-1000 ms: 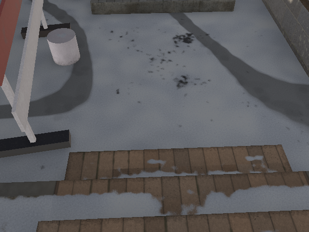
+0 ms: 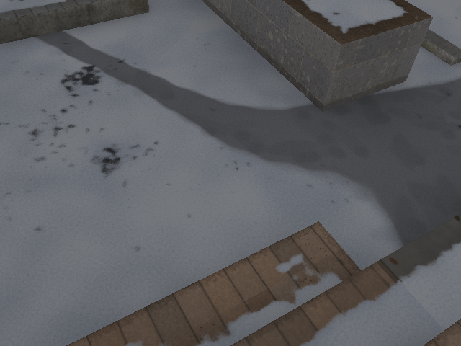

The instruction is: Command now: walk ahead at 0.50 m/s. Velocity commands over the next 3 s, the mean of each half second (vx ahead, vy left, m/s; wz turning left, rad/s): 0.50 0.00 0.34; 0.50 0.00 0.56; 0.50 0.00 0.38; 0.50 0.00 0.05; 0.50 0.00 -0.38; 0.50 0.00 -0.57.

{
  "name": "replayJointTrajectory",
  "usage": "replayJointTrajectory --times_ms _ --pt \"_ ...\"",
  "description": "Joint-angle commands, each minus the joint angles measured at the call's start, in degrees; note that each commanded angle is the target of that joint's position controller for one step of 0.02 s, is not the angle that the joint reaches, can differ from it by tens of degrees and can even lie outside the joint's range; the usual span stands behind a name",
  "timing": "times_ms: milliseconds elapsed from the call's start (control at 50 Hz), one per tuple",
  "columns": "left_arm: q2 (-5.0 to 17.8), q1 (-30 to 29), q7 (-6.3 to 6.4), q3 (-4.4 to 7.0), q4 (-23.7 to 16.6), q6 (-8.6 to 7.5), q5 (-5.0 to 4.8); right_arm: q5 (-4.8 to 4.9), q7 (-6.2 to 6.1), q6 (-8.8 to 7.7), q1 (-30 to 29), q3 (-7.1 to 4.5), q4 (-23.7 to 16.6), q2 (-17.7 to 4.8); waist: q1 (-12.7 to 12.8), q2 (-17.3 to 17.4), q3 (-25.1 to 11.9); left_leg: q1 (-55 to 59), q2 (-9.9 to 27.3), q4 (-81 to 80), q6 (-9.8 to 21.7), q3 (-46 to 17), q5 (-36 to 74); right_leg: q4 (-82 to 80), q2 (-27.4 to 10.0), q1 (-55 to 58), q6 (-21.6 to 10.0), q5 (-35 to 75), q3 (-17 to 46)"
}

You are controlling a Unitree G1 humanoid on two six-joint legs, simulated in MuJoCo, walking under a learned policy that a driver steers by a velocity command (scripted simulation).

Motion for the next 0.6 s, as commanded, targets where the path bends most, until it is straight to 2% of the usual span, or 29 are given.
replayJointTrajectory --times_ms 20,40,60,80,100,140,160,180,200,220,240,260,280,300,320,340,360,380,400,420,440,460,480,500,540,560,580,600 --pt "1.16 1.44 -0.97 -0.04 -0.68 -0.59 -0.18 0.65 -0.66 -0.36 -3.27 -1.34 -4.53 -9.49 4.33 12.99 -0.43 -7.02 14.15 -12.73 6.12 -15.77 34.75 -7.15 -3.6 13.16 0.64 13.8 -1.77" --pt "2.35 0.17 -0.82 0.21 -0.44 -0.45 -0.61 0.41 -0.74 0.16 -2.25 -1.27 -4.94 -9.06 3.88 9.64 0.29 -3.57 13.46 -11.53 6.49 -15.3 34.17 -8.35 -3.44 10.81 0.66 14.32 -3.15" --pt "2.47 -4.23 -0.67 0.19 -1.41 -0.44 -0.69 0.12 -0.81 0.6 0.16 -1.0 -5.13 -8.24 1.8 8.2 2.2 -0.74 13.48 -11.51 7.23 -16.6 32.99 -10.64 -3.66 8.78 1.01 10.87 -3.72" --pt "2.04 -8.55 -0.57 -0.05 -2.45 -0.48 -0.55 -0.54 -0.95 1.03 2.62 -0.95 -5.1 -8.01 -0.2 7.52 3.99 2.58 13.59 -11.39 8.3 -17.89 32.97 -12.71 -3.54 6.69 1.31 6.46 -4.49" --pt "2.09 -11.99 -0.58 -0.14 -3.28 -0.97 -0.06 -1.32 -1.33 1.36 4.99 -1.24 -5.18 -8.8 -1.88 7.21 4.91 6.25 13.86 -10.31 9.22 -19.1 34.38 -14.84 -3.22 5.27 1.55 3.36 -4.54" --pt "2.03 -13.54 -1.0 -0.1 -3.82 -1.66 -0.56 -2.27 -1.6 1.77 6.9 -1.67 -5.26 -9.7 -2.39 8.62 4.68 10.52 14.22 -7.37 10.29 -19.57 37.75 -19.23 -2.24 6.97 1.11 -4.57 -5.04" --pt "1.69 -12.39 -1.01 -0.12 -3.5 -2.19 -0.84 -2.4 -1.69 1.95 6.36 -1.82 -5.58 -9.98 -1.66 9.01 4.4 10.0 13.97 -5.61 10.06 -19.06 41.16 -22.0 -1.3 11.19 0.71 -8.19 -5.4" --pt "1.17 -7.94 -0.89 -0.03 -2.12 -2.7 -1.01 -2.21 -1.54 2.03 4.18 -1.79 -6.21 -10.05 0.74 9.3 3.23 6.5 12.56 -2.27 8.93 -17.12 47.39 -25.76 0.49 20.58 -0.17 -11.83 -6.07" --pt "2.05 -0.6 -0.6 0.46 0.56 -3.43 -0.62 -1.75 -1.24 2.07 2.02 -2.28 -6.64 -10.88 3.59 7.82 0.7 2.61 10.42 5.87 7.85 -15.1 54.7 -29.25 2.25 32.11 -1.33 -11.86 -6.49" --pt "5.03 11.25 -0.19 1.72 3.83 -4.13 -0.6 -0.96 -0.75 1.76 0.0 -2.89 -7.47 -12.69 8.85 5.67 -3.36 -6.11 7.68 19.33 6.22 -12.93 51.86 -33.59 -0.78 47.87 -3.17 -2.16 -2.3" --pt "10.24 18.68 0.12 3.08 5.74 -4.88 -0.38 -0.09 -0.39 1.27 5.36 -1.87 -8.41 -5.84 7.28 -6.49 -10.75 -21.6 1.98 38.51 2.74 -8.85 10.84 -35.87 -16.82 65.05 -8.78 5.36 16.11" --pt "8.98 19.55 -0.1 3.17 5.59 -4.61 -2.69 -0.76 -1.43 1.58 5.74 -2.22 -8.07 -7.02 7.14 -5.3 -10.66 -30.03 0.1 47.05 2.03 -5.65 -11.54 -38.9 -24.56 64.79 -11.7 12.04 25.33" --pt "8.12 17.6 -0.13 3.03 5.5 -4.75 -2.93 -1.65 -1.43 2.12 0.83 -2.96 -9.2 -9.28 6.86 -2.0 -4.73 -35.22 2.13 47.53 2.12 -6.57 -9.8 -42.9 -24.72 58.87 -13.0 2.3 25.19" --pt "6.1 12.64 -0.01 2.69 4.52 -4.78 -2.16 -2.02 -0.88 2.58 -4.95 -3.3 -10.53 -9.28 5.44 1.48 1.36 -35.87 4.26 44.04 2.16 -7.39 -6.82 -45.07 -23.18 51.5 -11.63 -1.95 21.24" --pt "5.34 9.39 0.13 2.34 3.58 -4.91 -1.17 -1.73 -0.46 3.47 -7.97 -3.96 -11.58 -9.66 3.91 0.99 5.71 -33.76 6.07 38.46 1.72 -8.2 -4.07 -46.59 -21.79 43.57 -10.12 -6.37 16.27" --pt "4.96 8.39 0.55 2.14 3.99 -4.9 -0.81 -2.03 0.12 4.63 -9.06 -4.16 -11.8 -9.12 2.55 -0.47 7.74 -30.86 7.09 34.85 1.08 -7.73 -1.83 -48.03 -20.69 37.58 -9.6 -10.12 13.55" --pt "5.26 8.13 0.83 2.37 4.28 -5.33 -0.48 -2.53 0.6 5.75 -8.24 -4.15 -11.21 -8.14 1.6 -1.7 8.02 -27.59 6.9 35.42 1.17 -7.37 3.19 -46.94 -19.99 33.4 -9.73 -8.82 11.15" --pt "3.74 5.71 1.22 1.98 4.12 -6.4 -1.37 -1.82 1.06 5.82 -11.66 -4.9 -11.82 -9.1 0.13 0.66 8.15 -28.15 7.38 28.04 0.77 -9.71 14.57 -43.83 -16.06 31.85 -6.29 -14.36 5.73" --pt "3.56 5.3 1.5 1.82 3.96 -6.93 -1.97 -1.8 1.99 5.84 -13.22 -4.47 -12.89 -7.4 -0.97 -0.69 6.89 -22.09 5.03 20.8 0.62 -5.73 25.13 -43.34 -13.02 25.79 -4.54 -18.43 0.33" --pt "3.68 5.67 1.73 1.94 4.91 -7.48 -2.44 -2.36 2.94 5.66 -14.54 -3.93 -13.4 -5.82 -1.62 -1.38 5.22 -16.88 3.89 15.56 0.76 -3.95 37.72 -41.18 -11.69 22.39 -3.25 -21.88 -2.61" --pt "3.37 4.86 2.07 1.68 5.41 -7.44 -3.1 -1.8 3.9 5.41 -14.37 -3.5 -12.97 -4.7 -2.34 -2.26 3.54 -8.0 2.2 11.2 1.23 -1.93 47.03 -38.83 -9.74 16.83 -1.33 -23.02 -6.85" --pt "3.77 5.19 2.27 1.67 5.41 -7.45 -3.06 -0.85 4.42 5.37 -14.06 -2.99 -12.22 -3.88 -2.43 -2.51 2.9 -2.41 0.83 10.26 1.14 0.14 51.61 -37.39 -9.41 13.31 -0.8 -25.94 -8.18" --pt "4.32 6.05 2.47 1.83 5.7 -7.42 -2.78 -0.25 4.74 5.55 -15.22 -2.57 -12.15 -3.85 -1.87 -2.07 3.09 1.24 0.22 9.93 0.9 0.83 53.22 -36.19 -10.14 11.32 -0.5 -27.06 -8.77" --pt "5.18 7.17 2.45 2.17 5.94 -7.29 -2.26 -0.29 4.47 5.96 -16.69 -2.41 -12.14 -4.57 -0.92 -1.7 4.67 0.01 0.33 7.93 0.73 1.36 51.19 -33.74 -10.78 13.43 -0.56 -27.35 -8.74" --pt "5.55 11.78 2.52 2.46 7.16 -6.94 -1.52 -1.3 3.45 6.26 -22.14 -1.96 -13.09 -6.11 2.38 0.54 8.22 -3.53 0.55 2.08 0.17 3.75 46.99 -26.59 -12.01 20.17 -0.93 -25.04 -8.44" --pt "5.79 13.87 2.94 2.41 7.83 -6.22 -1.31 -2.25 3.07 5.9 -22.58 -1.78 -13.03 -6.28 3.29 0.78 9.37 -5.29 1.76 -2.65 0.9 3.52 43.41 -22.01 -13.38 24.7 -1.49 -21.06 -7.74" --pt "6.43 15.76 3.36 2.3 8.25 -5.12 -0.35 -2.54 2.56 5.48 -20.29 -2.28 -11.76 -7.6 3.05 1.81 9.24 -5.06 2.73 -7.51 2.23 2.88 38.51 -15.67 -14.51 29.43 -1.99 -14.29 -7.07" --pt "7.18 17.08 3.86 2.34 8.88 -3.98 -0.29 -2.99 1.94 5.19 -13.17 -2.84 -9.09 -8.5 0.25 2.06 6.04 -0.18 2.48 -12.54 3.82 2.87 34.59 -3.96 -13.96 33.16 -2.99 -5.49 -8.31"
